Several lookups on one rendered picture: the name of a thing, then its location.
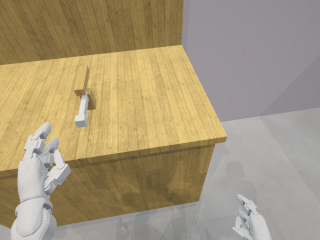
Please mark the tap lever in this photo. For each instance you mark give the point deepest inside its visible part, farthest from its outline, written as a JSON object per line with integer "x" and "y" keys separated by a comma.
{"x": 81, "y": 119}

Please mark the robot left forearm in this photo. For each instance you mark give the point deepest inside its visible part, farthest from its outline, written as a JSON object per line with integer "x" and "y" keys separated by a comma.
{"x": 34, "y": 220}

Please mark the left robot hand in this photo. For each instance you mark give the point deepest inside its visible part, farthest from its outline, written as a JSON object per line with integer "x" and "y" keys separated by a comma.
{"x": 33, "y": 169}

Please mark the right robot hand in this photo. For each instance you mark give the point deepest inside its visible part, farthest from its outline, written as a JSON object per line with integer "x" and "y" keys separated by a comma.
{"x": 255, "y": 224}

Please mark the counter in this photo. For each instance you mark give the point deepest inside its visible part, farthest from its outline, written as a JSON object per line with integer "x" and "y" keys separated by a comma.
{"x": 151, "y": 128}

